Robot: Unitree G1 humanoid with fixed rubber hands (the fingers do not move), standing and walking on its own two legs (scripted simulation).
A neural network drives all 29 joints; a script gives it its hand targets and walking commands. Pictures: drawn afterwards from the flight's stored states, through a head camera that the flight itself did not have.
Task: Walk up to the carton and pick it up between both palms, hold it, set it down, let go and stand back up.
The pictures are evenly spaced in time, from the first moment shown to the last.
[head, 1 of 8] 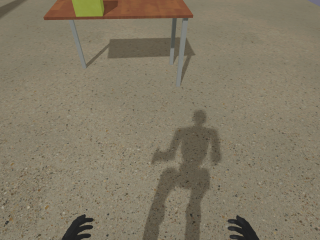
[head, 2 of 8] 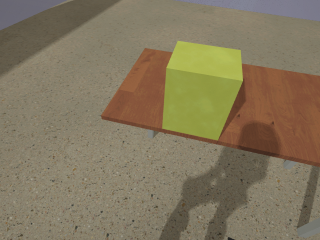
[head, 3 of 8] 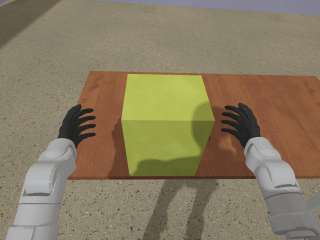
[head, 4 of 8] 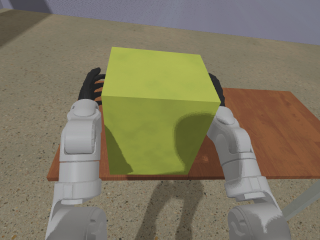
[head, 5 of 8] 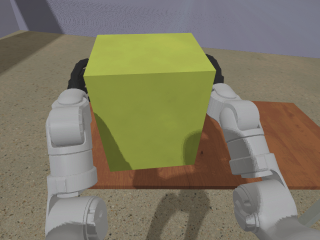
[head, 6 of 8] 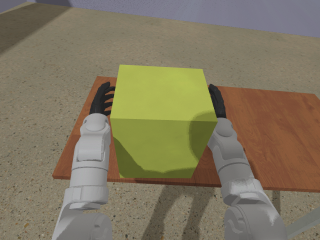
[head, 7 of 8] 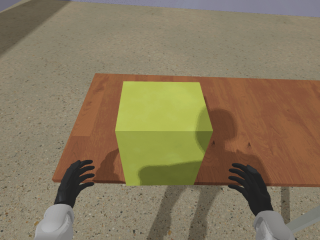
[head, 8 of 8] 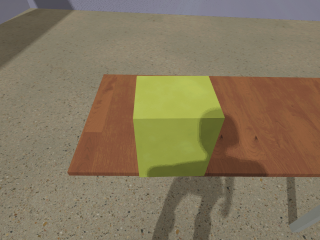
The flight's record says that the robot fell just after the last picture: no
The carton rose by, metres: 0.19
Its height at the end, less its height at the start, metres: +0.00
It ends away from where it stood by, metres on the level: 0.02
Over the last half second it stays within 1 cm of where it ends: yes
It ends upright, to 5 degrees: yes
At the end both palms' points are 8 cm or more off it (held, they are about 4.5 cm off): yes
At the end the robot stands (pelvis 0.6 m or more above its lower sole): yes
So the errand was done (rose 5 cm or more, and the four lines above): yes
